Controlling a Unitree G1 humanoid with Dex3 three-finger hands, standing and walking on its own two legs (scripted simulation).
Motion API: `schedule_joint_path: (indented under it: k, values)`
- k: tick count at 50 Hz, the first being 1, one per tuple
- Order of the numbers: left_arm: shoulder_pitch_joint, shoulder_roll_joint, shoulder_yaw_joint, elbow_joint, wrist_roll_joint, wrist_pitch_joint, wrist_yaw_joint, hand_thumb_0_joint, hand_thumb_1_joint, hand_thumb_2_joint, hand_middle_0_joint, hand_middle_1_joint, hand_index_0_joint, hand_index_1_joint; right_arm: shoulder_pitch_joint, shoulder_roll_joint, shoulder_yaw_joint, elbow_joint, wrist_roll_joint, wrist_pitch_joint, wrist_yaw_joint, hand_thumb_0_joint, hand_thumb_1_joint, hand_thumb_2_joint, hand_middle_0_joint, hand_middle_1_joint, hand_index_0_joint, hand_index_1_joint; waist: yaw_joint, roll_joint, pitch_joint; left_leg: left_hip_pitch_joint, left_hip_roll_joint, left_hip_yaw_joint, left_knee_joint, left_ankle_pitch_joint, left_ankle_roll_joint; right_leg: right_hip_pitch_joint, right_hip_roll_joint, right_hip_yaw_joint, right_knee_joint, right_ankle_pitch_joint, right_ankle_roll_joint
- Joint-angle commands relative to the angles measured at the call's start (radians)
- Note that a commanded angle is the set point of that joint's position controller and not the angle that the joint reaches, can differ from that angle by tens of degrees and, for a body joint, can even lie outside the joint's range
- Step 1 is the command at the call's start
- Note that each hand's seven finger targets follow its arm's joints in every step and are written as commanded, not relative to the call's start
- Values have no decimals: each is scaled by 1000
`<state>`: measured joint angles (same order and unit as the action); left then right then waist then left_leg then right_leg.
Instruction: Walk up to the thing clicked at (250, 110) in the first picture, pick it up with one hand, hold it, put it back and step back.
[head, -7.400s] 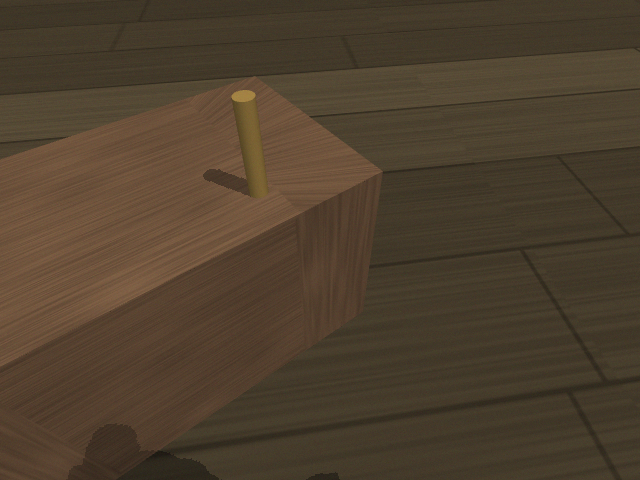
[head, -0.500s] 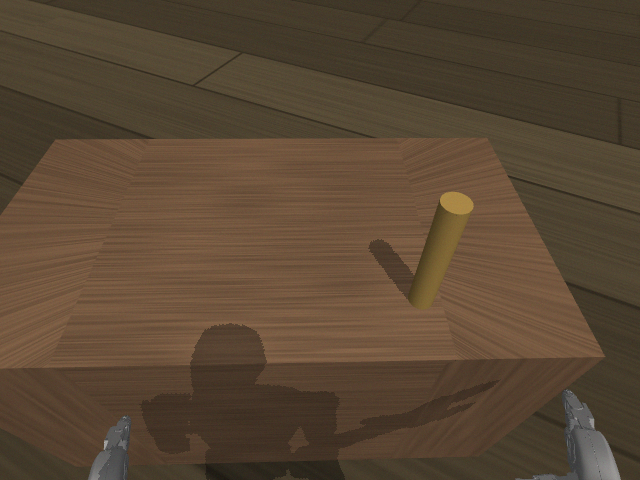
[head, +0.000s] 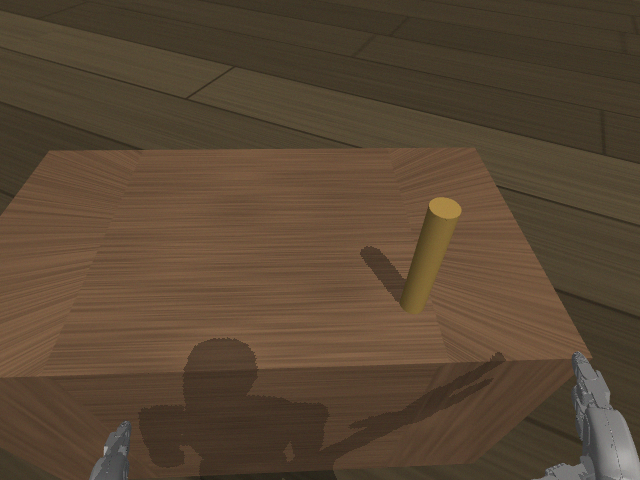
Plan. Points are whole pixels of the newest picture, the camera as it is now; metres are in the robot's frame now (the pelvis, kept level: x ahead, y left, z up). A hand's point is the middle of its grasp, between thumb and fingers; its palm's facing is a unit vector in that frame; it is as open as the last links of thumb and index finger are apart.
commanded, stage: rise first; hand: right
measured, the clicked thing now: (426, 262) +0.45 -0.17 -0.01
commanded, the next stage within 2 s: go down in 0.48 s
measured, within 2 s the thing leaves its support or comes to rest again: neither
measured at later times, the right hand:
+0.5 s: hand (557, 442) +0.17 -0.24 +0.03, palm faces +0.26 +0.90 -0.36, open 17.5 cm
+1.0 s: hand (582, 377) +0.22 -0.28 +0.06, palm faces +0.27 +0.95 -0.19, open 17.7 cm
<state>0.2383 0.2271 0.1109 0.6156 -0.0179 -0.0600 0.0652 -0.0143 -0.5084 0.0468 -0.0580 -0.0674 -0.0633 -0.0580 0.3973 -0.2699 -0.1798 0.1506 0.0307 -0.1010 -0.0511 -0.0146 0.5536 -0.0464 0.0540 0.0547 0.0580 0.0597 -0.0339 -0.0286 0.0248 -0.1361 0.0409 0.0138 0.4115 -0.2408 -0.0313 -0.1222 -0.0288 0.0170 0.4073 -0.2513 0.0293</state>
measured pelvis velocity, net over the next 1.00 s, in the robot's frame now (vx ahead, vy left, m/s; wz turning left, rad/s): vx -0.02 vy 0.01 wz -0.02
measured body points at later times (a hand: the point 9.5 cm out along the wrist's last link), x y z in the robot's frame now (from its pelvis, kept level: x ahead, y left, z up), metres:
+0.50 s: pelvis -0.01 +0.00 +0.00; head -0.02 +0.02 +0.45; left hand +0.14 +0.27 -0.09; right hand +0.15 -0.28 +0.05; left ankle -0.01 +0.14 -0.74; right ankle -0.02 -0.14 -0.74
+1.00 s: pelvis -0.02 +0.01 -0.01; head -0.03 +0.01 +0.44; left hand +0.15 +0.26 -0.09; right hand +0.20 -0.33 +0.07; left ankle -0.01 +0.14 -0.74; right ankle -0.02 -0.14 -0.74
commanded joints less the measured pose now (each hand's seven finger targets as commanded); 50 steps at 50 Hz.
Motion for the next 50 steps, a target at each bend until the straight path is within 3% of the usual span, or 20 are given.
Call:
schedule_joint_path:
  k: [1,9,12,14,16,22,24,28,29,30,31,32,33,34,35,36,40,42,43,50]
  values:
    - [-75,120,38,-140,1,-60,2,0,-533,51,-55,-63,-59,-59,-49,-164,-89,-231,9,-73,-6,0,557,-46,45,57,49,57,3,11,-65,25,-30,57,-53,224,22,-2,31,-63,-45,247,-32]
    - [-85,159,90,-171,2,-78,0,0,-536,55,-55,-61,-57,-58,-36,-165,-97,-304,10,-100,2,0,556,-48,45,58,50,58,9,1,-68,22,-32,62,-57,173,26,4,27,-57,-57,200,-30]
    - [-72,119,55,-146,0,-82,-7,0,-545,61,-55,-61,-55,-61,-17,-161,-94,-309,11,-107,4,0,555,-49,45,58,49,58,-5,-7,-43,17,-34,63,-57,162,28,-19,26,-58,-62,194,-30]
    - [-81,149,86,-143,2,-85,-4,0,-542,63,-54,-63,-56,-61,-14,-162,-93,-317,8,-112,5,0,554,-50,46,58,50,58,4,-6,-55,13,-37,64,-55,158,30,-6,22,-57,-65,190,-29]
    - [-91,124,54,-134,4,-91,-8,0,-542,62,-54,-62,-55,-61,-21,-152,-85,-341,8,-119,7,0,558,-49,45,58,50,58,-4,-12,-53,15,-39,66,-54,147,32,-9,20,-54,-68,181,-28]
    - [-82,116,64,-92,5,-100,-7,0,-541,68,-54,-66,-56,-64,6,-154,-92,-327,8,-135,9,0,554,-52,46,58,50,58,-3,19,-29,4,-32,62,-74,103,26,-22,31,-61,-64,134,-37]
    - [-119,168,98,-155,6,-111,0,0,-539,70,-53,-66,-55,-64,-6,-185,-124,-365,10,-145,6,0,563,-52,45,59,50,59,-3,31,-62,13,-30,58,-70,117,24,-8,35,-63,-59,147,-36]
    - [-145,127,54,-119,29,-115,-21,0,-553,72,-58,-63,-56,-65,-1,-93,-90,-441,19,-181,23,0,511,-61,47,59,53,59,-3,14,-118,0,-48,63,-31,152,23,-16,26,-38,-39,175,-31]
    - [-69,182,137,-78,1,-109,-3,0,-490,1,-57,-56,-71,-40,52,-218,-172,-267,8,-154,8,0,502,-62,41,59,47,60,-15,17,-25,-1,-30,62,-56,128,27,-31,32,-60,-57,162,-34]
    - [-116,138,68,-78,28,-108,-21,0,-557,76,-58,-61,-54,-64,8,-124,-117,-404,17,-181,26,0,515,-62,47,59,53,59,3,13,-98,-15,-44,57,-30,150,21,-22,29,-40,-33,165,-32]
    - [-89,154,109,-66,4,-105,-8,0,-493,1,-58,-57,-72,-41,27,-223,-184,-260,6,-164,12,0,506,-64,40,60,48,60,-17,19,-26,1,-30,61,-58,131,24,-43,33,-56,-52,162,-36]
    - [-153,138,69,-70,30,-108,-23,0,-565,81,-57,-60,-51,-66,2,-118,-133,-384,25,-196,30,0,529,-61,45,60,52,60,6,17,-94,-18,-47,57,-20,158,21,-40,25,-37,-24,171,-32]
    - [-115,166,125,-65,6,-109,-5,0,-498,3,-59,-56,-71,-42,-4,-228,-192,-264,7,-173,13,0,506,-71,35,62,44,62,-11,4,-41,-2,-30,58,-50,137,25,-40,32,-56,-48,167,-33]
    - [-172,141,69,-61,32,-107,-20,0,-527,31,-50,-48,-52,-45,-35,-129,-143,-399,30,-208,30,0,586,-45,30,59,45,59,10,10,-86,-29,-42,52,-27,139,20,-49,32,-40,-21,149,-33]
    - [-168,122,71,-57,29,-113,-18,0,-531,30,-52,-48,-53,-46,-83,-167,-186,-406,34,-224,38,0,604,-44,30,58,44,58,7,15,-101,-35,-31,40,-35,124,14,-38,41,-47,-11,133,-38]
    - [-143,102,51,4,26,-104,-16,0,-532,32,-50,-47,-51,-45,-70,-157,-174,-306,35,-219,47,0,611,-47,26,61,42,61,24,50,-55,-61,-32,39,-37,107,13,-57,39,-45,-8,116,-40]
    - [-212,164,79,-93,25,-114,13,0,-537,29,-53,-45,-53,-45,-277,-229,-241,-236,70,-250,99,0,611,-54,18,64,36,64,61,77,-113,-75,-18,9,-45,66,7,-45,41,-35,13,78,-40]
    - [-173,166,66,-60,20,-118,27,0,-531,26,-50,-44,-52,-41,-332,-265,-282,-132,104,-249,146,0,611,-39,25,60,41,60,60,76,-81,-92,-17,8,-54,18,4,-64,40,-26,9,34,-41]
    - [-150,103,18,-28,16,-116,27,0,-530,26,-50,-44,-53,-41,-397,-266,-272,-150,117,-255,174,0,611,-42,24,60,40,60,52,30,-96,-93,-8,-6,-51,17,6,-61,43,-26,15,37,-39]
    - [-140,123,-12,12,-1,-132,59,0,-533,25,-49,-43,-52,-39,-526,-369,-337,109,212,-235,360,0,611,-26,34,54,47,54,36,-42,-155,-98,-22,23,18,107,17,-108,38,-12,23,92,-34]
